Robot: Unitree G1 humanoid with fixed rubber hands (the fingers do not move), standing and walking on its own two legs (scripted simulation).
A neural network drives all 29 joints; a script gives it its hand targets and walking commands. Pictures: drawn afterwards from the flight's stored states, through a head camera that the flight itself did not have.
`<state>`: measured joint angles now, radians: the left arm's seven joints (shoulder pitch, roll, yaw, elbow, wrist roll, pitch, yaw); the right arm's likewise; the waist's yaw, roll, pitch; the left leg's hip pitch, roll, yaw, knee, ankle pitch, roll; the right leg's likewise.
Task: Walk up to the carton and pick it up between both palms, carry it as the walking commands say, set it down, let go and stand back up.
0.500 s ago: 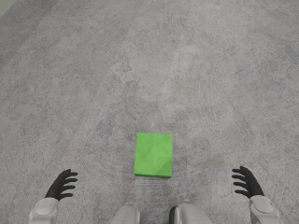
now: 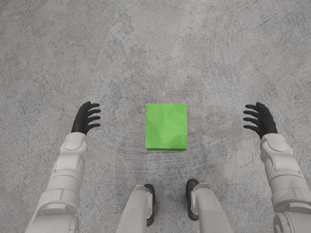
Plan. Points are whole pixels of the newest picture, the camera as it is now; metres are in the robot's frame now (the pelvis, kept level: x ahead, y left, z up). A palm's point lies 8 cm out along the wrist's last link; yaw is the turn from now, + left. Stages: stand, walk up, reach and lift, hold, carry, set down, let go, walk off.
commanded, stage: reach and lift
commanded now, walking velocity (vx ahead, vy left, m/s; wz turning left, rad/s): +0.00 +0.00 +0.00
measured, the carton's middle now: (166, 128) +0.47 +0.00 -0.62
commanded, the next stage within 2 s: none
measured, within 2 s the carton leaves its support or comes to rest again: neither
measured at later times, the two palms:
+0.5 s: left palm (94, 97) +0.48 +0.22 -0.13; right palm (228, 102) +0.45 -0.19 -0.16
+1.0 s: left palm (120, 116) +0.46 +0.18 -0.29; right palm (226, 111) +0.46 -0.22 -0.30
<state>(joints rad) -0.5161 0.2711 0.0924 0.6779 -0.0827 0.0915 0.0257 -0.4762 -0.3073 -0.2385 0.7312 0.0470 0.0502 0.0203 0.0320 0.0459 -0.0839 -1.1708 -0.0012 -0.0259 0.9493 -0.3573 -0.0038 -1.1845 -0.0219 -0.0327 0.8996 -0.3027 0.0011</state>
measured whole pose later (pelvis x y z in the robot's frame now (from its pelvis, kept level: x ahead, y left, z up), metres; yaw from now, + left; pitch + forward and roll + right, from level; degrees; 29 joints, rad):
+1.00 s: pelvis -0.05 -0.01 -0.14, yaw +0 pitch +50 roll +0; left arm -1.19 0.28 0.25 0.94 -0.04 0.08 0.04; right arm -1.16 -0.29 -0.35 0.89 0.01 0.05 -0.05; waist 0.02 0.01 0.00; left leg -1.92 0.00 -0.04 1.51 -0.46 -0.03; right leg -1.95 -0.02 -0.03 1.47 -0.39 -0.01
